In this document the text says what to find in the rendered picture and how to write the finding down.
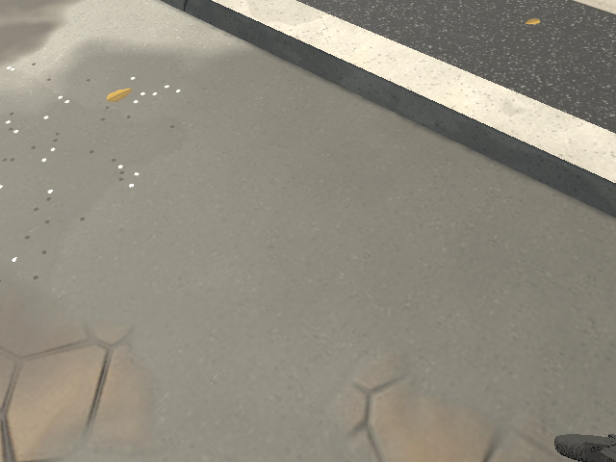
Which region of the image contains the robot right hand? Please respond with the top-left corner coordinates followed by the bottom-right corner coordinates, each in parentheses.
top-left (554, 434), bottom-right (616, 462)

